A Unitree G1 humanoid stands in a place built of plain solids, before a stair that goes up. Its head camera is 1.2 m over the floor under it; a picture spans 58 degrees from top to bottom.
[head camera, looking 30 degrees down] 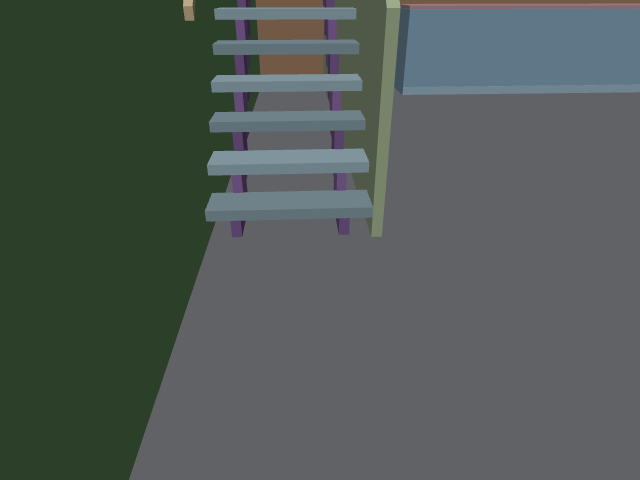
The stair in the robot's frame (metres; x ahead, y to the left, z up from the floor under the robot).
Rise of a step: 0.18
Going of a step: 0.20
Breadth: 0.90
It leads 3 degrees to the left of straight ahead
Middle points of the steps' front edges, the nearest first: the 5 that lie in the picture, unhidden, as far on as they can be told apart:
2.09 0.16 0.18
2.29 0.17 0.37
2.50 0.18 0.55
2.70 0.19 0.73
2.90 0.21 0.92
